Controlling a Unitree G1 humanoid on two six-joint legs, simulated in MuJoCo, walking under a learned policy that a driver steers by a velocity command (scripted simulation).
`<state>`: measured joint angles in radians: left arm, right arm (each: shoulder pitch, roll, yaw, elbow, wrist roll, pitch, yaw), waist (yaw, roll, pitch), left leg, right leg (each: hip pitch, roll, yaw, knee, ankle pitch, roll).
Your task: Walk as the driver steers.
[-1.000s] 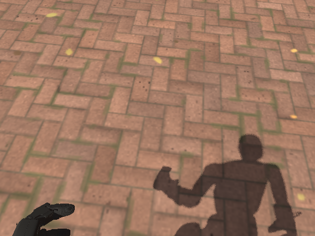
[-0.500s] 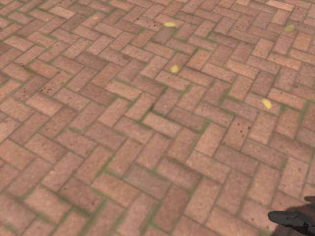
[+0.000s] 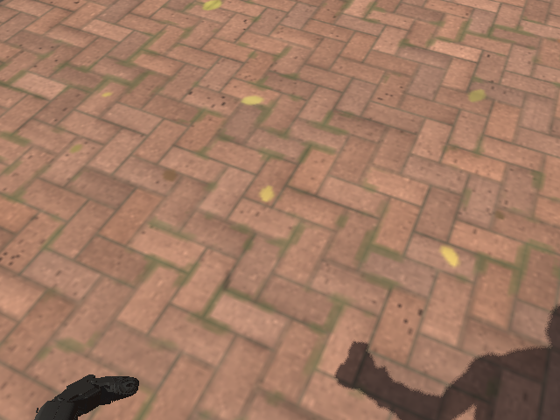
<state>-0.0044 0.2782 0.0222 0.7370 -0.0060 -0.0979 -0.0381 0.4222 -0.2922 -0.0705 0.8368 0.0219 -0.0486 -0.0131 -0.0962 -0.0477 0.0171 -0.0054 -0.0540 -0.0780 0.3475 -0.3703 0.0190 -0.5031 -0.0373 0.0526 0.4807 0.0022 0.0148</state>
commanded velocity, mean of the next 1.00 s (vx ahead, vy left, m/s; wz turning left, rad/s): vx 0.50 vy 0.00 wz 0.02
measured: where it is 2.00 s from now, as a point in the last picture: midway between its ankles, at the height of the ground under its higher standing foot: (271, 220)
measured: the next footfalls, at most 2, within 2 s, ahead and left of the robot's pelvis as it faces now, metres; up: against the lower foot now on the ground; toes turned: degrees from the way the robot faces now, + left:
right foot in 0.02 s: +0.18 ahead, -0.13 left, +0.00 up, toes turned +2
left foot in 0.52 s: +0.40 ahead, +0.19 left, +0.00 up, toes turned +14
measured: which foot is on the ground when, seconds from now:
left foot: down 0.00-0.02, up 0.04-0.50, down 0.52-1.00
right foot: up 0.00-0.00, down 0.02-0.52, up 0.54-1.00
